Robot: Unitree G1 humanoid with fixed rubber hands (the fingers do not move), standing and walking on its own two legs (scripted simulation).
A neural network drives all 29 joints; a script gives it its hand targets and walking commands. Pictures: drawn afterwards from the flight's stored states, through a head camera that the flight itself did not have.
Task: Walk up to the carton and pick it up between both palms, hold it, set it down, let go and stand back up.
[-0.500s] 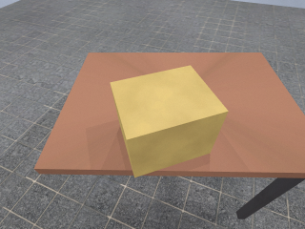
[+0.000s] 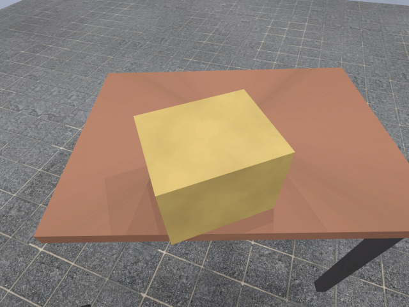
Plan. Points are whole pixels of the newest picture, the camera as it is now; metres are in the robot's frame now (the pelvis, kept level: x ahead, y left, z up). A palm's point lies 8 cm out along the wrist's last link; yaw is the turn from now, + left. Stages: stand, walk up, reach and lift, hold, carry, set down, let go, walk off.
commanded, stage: stand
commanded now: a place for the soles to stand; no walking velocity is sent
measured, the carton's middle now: (208, 165) +0.41 +0.02 +0.03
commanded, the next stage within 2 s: reach and lift in 0.64 s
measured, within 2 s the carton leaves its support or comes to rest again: neither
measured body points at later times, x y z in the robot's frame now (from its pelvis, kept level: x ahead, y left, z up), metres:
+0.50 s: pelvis +0.01 -0.01 +0.00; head +0.01 +0.00 +0.45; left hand +0.11 +0.29 -0.13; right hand +0.08 -0.31 -0.13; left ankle +0.00 +0.12 -0.75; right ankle -0.01 -0.12 -0.75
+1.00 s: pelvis -0.01 -0.01 -0.01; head +0.01 -0.01 +0.44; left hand +0.18 +0.25 -0.08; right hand +0.15 -0.31 -0.10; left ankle +0.00 +0.12 -0.75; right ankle -0.01 -0.12 -0.75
